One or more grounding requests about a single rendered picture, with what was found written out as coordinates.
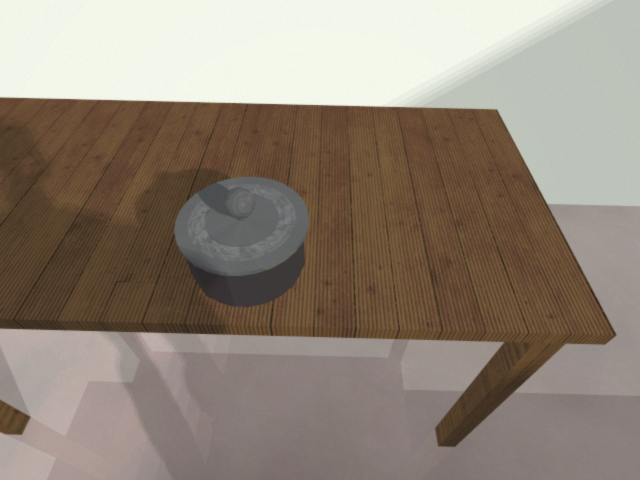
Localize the lid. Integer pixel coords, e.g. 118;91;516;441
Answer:
174;177;309;276

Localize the pot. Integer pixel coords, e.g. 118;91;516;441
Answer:
186;242;305;307

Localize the knob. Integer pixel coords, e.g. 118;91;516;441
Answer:
223;187;255;219

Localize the table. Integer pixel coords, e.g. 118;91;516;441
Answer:
0;97;616;447

